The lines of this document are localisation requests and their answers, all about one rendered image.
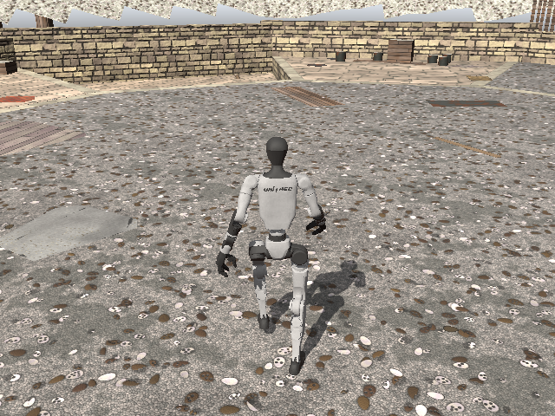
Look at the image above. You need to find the right robot forearm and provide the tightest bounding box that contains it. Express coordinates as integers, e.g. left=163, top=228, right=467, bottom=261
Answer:
left=313, top=205, right=326, bottom=225

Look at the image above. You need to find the robot left thigh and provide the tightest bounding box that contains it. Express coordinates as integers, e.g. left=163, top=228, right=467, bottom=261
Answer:
left=249, top=240, right=267, bottom=279

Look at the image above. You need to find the left robot forearm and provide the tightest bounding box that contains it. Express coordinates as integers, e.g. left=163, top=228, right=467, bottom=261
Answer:
left=220, top=209, right=242, bottom=254

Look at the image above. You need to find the robot left shin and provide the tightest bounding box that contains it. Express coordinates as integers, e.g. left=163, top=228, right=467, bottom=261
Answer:
left=252, top=265, right=267, bottom=319

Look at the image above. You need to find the right robot hand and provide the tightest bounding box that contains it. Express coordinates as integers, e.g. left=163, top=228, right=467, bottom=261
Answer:
left=306, top=220, right=326, bottom=235

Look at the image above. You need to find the robot right upper arm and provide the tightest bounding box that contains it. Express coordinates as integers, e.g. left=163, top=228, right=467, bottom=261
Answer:
left=295, top=173, right=322, bottom=218

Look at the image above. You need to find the left robot hand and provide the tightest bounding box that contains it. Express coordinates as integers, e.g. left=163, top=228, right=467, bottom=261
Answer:
left=216, top=251, right=237, bottom=277

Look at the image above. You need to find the robot left upper arm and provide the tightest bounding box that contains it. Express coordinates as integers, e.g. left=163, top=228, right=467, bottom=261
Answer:
left=234, top=174, right=259, bottom=224

